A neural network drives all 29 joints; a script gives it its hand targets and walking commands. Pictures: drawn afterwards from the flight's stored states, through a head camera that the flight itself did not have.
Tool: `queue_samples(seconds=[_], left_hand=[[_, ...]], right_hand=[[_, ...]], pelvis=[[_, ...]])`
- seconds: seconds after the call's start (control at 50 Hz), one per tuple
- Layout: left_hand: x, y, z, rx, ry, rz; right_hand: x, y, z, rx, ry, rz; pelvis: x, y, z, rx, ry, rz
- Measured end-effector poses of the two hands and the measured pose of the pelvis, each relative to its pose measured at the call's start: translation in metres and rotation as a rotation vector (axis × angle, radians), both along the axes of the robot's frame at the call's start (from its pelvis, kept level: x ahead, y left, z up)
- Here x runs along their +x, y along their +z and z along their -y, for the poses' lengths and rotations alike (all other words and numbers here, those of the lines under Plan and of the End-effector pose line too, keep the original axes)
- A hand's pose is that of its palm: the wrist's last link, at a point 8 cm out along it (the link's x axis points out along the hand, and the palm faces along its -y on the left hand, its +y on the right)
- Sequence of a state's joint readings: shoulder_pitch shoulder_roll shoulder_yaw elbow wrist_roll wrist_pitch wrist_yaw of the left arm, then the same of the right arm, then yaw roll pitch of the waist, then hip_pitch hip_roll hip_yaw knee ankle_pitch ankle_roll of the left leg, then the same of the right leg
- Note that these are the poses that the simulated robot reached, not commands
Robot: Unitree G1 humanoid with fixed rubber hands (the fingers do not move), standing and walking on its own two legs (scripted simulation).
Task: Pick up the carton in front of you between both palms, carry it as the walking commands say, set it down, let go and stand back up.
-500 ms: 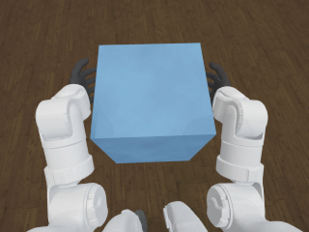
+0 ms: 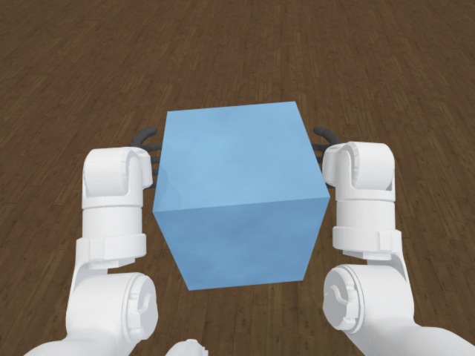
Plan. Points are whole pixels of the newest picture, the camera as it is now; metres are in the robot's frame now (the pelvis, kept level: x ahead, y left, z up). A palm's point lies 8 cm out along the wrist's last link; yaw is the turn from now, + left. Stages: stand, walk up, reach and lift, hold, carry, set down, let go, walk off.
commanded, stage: carry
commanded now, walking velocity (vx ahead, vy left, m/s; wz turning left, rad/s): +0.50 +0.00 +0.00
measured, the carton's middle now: (239, 200) +0.36 +0.02 +0.06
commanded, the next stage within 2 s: none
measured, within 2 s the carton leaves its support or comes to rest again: neither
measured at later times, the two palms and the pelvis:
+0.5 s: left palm (172, 99) +0.60 +0.18 +0.09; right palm (310, 113) +0.57 -0.12 +0.09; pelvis +0.31 +0.05 +0.01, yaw -3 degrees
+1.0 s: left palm (194, 39) +0.87 +0.17 +0.10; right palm (302, 45) +0.87 -0.13 +0.09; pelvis +0.61 +0.01 +0.00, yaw +1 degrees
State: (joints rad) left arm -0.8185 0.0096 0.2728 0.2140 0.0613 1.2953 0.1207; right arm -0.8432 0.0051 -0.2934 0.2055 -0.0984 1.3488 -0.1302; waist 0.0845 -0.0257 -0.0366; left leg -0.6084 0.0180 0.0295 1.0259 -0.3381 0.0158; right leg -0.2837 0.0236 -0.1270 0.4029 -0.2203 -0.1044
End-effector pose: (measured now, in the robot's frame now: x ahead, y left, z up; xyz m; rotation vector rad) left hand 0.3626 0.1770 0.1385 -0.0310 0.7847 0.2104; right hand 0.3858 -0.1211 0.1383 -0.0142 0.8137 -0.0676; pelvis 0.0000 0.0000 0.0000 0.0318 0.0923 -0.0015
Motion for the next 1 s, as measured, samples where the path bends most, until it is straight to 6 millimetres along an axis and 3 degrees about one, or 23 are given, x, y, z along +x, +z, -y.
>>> queue_samples(seconds=[0.12, 0.24, 0.34, 0.44, 0.58, 0.7, 0.8, 0.88, 1.0], left_hand=[[0.063, -0.028, -0.003, -0.004, -0.01, -0.02], [0.134, -0.06, -0.011, -0.039, -0.052, 0.052], [0.171, -0.077, -0.011, -0.083, -0.075, 0.024], [0.21, -0.063, -0.005, -0.059, -0.123, 0.055], [0.283, -0.037, 0.002, -0.037, -0.108, 0.151], [0.36, -0.046, 0.019, -0.004, -0.077, 0.162], [0.398, -0.062, 0.018, -0.002, -0.027, 0.038], [0.433, -0.056, 0.014, -0.008, -0.002, 0.034], [0.508, -0.041, 0.007, -0.011, -0.021, 0.105]], right_hand=[[0.053, -0.033, -0.003, 0.023, -0.044, -0.021], [0.103, -0.063, -0.01, 0.028, -0.125, 0.051], [0.123, -0.077, -0.011, 0.031, -0.201, 0.027], [0.156, -0.062, -0.006, 0.006, -0.204, 0.058], [0.238, -0.037, 0.002, 0.007, -0.165, 0.153], [0.325, -0.055, 0.02, 0.032, -0.126, 0.163], [0.379, -0.069, 0.019, 0.026, -0.079, 0.039], [0.42, -0.063, 0.015, 0.024, -0.058, 0.036], [0.488, -0.048, 0.009, 0.021, -0.075, 0.107]], pelvis=[[0.075, 0.003, -0.016, 0.003, 0.003, -0.007], [0.164, -0.018, -0.042, -0.013, -0.021, 0.006], [0.22, -0.008, -0.054, -0.025, -0.047, -0.005], [0.276, 0.004, -0.057, -0.051, -0.052, -0.009], [0.37, 0.0, -0.041, -0.049, -0.044, 0.013], [0.457, -0.025, -0.017, -0.06, -0.007, 0.043], [0.502, -0.012, -0.005, -0.038, 0.019, 0.032], [0.541, 0.001, -0.003, -0.023, 0.017, 0.023], [0.608, 0.004, -0.014, -0.019, 0.012, 0.022]])
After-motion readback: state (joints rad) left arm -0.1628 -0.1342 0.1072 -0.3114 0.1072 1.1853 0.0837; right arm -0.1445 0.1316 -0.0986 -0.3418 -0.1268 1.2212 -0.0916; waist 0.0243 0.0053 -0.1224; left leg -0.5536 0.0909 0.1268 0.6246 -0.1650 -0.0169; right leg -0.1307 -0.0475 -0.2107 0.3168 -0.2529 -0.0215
